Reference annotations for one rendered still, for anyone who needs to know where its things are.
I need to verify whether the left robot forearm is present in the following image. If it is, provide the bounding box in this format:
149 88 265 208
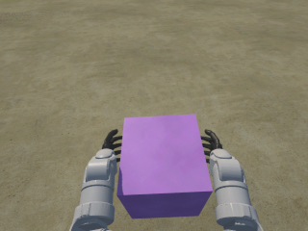
69 148 117 231

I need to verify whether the robot left hand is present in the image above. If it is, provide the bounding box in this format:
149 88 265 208
102 129 123 162

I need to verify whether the robot right hand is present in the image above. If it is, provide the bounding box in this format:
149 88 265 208
200 129 222 164

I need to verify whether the right robot forearm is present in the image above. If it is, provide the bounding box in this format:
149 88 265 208
209 148 264 231

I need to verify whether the carton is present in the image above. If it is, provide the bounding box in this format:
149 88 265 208
116 114 213 219

